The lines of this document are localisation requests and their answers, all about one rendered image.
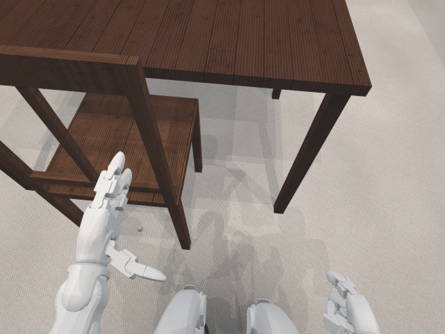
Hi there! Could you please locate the right robot hand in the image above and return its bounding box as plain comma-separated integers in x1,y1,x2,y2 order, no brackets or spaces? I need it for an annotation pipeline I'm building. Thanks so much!
323,270,380,334

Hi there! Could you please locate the robot thigh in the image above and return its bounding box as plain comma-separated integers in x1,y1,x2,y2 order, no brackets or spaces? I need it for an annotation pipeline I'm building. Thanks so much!
154,289,207,334
247,303,300,334

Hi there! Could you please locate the robot left thigh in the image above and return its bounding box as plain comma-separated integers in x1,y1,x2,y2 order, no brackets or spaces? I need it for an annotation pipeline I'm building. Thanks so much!
154,289,207,334

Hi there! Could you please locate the left robot hand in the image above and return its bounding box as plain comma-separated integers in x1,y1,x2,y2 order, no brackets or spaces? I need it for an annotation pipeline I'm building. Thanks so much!
76,151,166,282

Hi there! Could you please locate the table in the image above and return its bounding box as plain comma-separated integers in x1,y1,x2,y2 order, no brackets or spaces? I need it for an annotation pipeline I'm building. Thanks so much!
0,0,372,214

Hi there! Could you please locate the chair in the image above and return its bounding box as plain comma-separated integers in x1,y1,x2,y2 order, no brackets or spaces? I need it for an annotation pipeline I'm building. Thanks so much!
0,45,202,250

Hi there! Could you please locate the robot left forearm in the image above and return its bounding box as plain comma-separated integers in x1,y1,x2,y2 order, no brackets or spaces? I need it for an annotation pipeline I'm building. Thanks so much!
49,262,111,334

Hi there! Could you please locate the robot right thigh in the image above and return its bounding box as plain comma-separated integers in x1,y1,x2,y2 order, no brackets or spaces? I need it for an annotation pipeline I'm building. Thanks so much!
247,303,300,334

